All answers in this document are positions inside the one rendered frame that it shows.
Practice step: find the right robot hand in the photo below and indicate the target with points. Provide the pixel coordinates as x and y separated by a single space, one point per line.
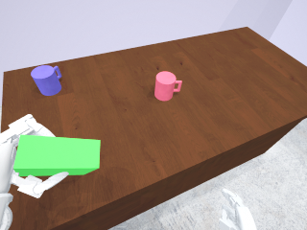
240 219

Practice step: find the table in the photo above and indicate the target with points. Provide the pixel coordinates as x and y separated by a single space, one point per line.
240 94

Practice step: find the sponge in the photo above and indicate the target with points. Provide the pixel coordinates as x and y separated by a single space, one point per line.
48 155

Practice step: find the left robot forearm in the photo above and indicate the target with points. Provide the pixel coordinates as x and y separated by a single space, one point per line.
5 211

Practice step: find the left robot hand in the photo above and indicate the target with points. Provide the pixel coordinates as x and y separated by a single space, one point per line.
9 140

